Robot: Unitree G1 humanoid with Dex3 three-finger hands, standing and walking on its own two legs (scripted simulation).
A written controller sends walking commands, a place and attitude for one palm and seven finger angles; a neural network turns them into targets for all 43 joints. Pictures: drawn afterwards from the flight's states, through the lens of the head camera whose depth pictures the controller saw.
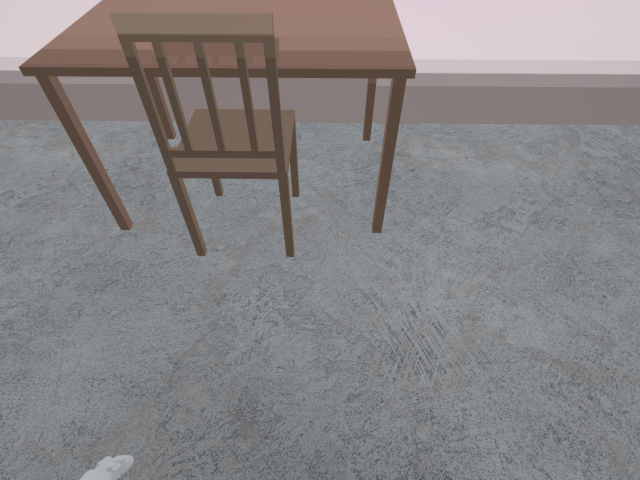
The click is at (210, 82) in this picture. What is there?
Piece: chair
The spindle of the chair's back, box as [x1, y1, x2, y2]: [193, 42, 225, 150]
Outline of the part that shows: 193,42 218,150 224,150 225,144 203,43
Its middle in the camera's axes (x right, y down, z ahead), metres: -0.32 -0.40 +1.11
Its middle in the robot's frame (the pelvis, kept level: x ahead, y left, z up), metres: +1.08 +0.37 -0.08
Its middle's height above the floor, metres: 0.69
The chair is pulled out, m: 0.00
